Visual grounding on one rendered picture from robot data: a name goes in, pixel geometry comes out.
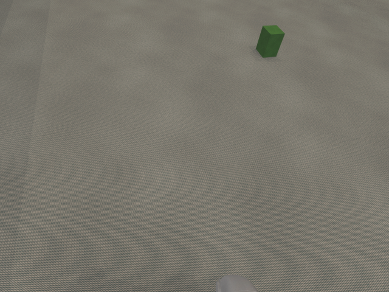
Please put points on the robot right thigh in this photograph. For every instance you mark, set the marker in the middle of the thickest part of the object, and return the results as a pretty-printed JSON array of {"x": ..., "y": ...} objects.
[{"x": 234, "y": 283}]

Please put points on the carton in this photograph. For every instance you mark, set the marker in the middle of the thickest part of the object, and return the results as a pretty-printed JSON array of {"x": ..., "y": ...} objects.
[{"x": 269, "y": 41}]

